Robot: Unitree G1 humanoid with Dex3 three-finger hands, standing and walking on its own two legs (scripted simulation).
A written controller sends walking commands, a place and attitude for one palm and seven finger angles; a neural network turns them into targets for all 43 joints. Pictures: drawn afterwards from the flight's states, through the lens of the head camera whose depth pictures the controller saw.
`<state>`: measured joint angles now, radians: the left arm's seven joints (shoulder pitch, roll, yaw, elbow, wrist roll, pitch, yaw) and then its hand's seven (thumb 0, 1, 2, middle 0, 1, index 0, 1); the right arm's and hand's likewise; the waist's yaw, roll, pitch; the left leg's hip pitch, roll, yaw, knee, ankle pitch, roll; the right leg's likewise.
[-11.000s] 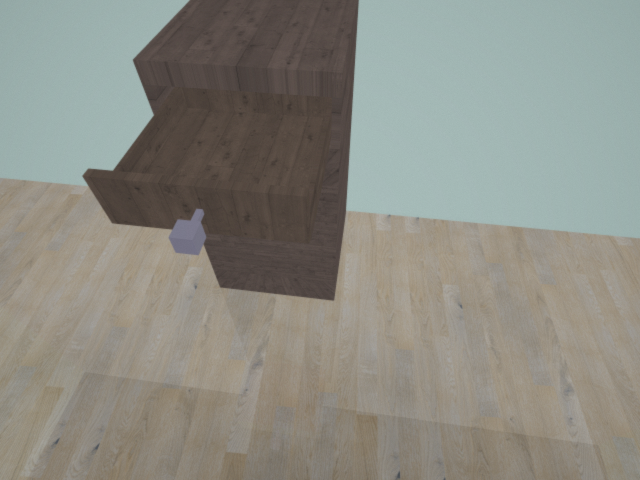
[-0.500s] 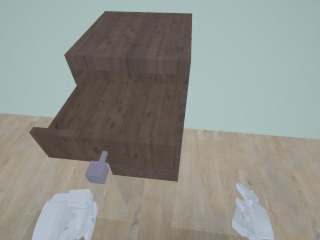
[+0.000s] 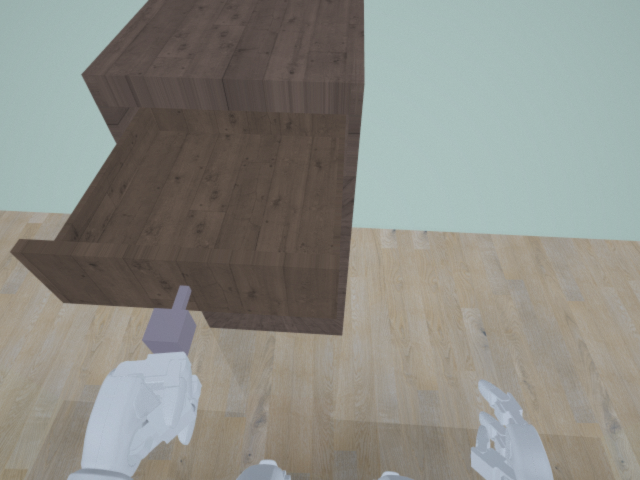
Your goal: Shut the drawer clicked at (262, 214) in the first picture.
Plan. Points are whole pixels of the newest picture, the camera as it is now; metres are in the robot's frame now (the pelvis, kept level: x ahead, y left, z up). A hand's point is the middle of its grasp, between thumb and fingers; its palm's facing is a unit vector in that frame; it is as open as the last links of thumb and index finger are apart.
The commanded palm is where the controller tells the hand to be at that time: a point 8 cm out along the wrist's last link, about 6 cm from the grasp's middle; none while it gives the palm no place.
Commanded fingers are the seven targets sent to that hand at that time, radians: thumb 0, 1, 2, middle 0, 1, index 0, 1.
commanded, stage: bring the fist close to the handle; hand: left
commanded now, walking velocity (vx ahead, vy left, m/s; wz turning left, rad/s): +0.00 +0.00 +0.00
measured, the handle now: (176, 316) +0.30 +0.19 +0.05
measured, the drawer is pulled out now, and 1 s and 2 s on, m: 0.30 0.30 0.18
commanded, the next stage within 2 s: push the drawer shut in 0.64 s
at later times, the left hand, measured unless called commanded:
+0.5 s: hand (207, 385) +0.22 +0.14 +0.05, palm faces -0.03 -1.00 -0.06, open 3.3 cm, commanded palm +0.19 +0.20 +0.05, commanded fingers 0.00 0.90 0.90 -1.40 -1.60 -1.40 -1.60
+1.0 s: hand (203, 380) +0.23 +0.14 +0.05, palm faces -0.06 -1.00 -0.07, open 3.3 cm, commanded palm +0.22 +0.20 +0.05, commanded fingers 0.00 0.90 0.90 -1.40 -1.60 -1.40 -1.60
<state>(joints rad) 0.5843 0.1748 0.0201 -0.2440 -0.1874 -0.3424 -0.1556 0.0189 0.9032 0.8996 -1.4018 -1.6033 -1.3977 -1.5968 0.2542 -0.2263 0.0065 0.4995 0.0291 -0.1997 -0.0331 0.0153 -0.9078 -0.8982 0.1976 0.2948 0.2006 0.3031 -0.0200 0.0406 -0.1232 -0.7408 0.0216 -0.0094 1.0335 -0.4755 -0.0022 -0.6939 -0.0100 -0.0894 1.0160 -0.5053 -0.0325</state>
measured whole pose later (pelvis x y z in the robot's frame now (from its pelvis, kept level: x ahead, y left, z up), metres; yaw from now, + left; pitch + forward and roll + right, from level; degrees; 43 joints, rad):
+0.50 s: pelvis +0.01 +0.00 -0.01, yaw +0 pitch +14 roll -1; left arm 0.50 0.18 0.01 -0.18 -0.16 -0.36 -0.10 0.02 0.90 0.90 -1.40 -1.60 -1.40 -1.60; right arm 0.25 -0.22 0.02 0.47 0.02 -0.12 -0.02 0.01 -0.91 -0.90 0.20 0.29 0.20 0.30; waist -0.03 0.04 -0.15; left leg -0.85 0.03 -0.01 1.11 -0.51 -0.01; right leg -0.80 -0.01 -0.09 1.09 -0.54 -0.04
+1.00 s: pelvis +0.01 +0.00 -0.02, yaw +0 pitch +15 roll -1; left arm 0.45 0.20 0.03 -0.14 -0.18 -0.38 -0.14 0.02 0.90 0.90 -1.42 -1.60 -1.40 -1.60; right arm 0.23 -0.23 0.02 0.47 0.02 -0.12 -0.03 0.01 -0.91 -0.90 0.20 0.29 0.20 0.30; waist -0.03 0.04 -0.15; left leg -0.86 0.03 -0.02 1.13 -0.52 -0.01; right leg -0.81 -0.01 -0.10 1.10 -0.55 -0.04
